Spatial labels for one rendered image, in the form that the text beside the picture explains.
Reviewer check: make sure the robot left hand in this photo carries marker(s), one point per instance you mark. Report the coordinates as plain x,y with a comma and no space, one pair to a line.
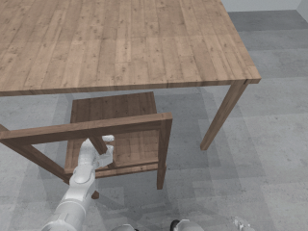
88,155

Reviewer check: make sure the robot right thigh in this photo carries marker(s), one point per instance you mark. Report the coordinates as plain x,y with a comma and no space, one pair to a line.
187,226

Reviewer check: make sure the chair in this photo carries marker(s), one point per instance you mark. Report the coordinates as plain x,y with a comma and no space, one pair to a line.
141,136

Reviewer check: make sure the table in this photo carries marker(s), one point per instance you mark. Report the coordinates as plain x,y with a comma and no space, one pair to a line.
74,46

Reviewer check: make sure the robot right hand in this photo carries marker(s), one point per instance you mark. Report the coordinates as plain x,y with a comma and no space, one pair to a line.
241,224

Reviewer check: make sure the left robot forearm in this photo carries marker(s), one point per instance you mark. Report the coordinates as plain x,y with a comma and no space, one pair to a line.
74,206

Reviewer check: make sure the robot right shin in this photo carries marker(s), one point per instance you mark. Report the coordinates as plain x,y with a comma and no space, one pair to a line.
183,220

